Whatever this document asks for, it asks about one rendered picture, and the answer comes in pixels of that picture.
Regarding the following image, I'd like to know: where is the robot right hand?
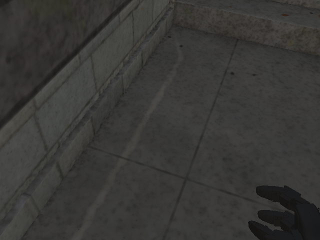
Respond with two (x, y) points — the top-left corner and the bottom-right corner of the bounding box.
(248, 185), (320, 240)

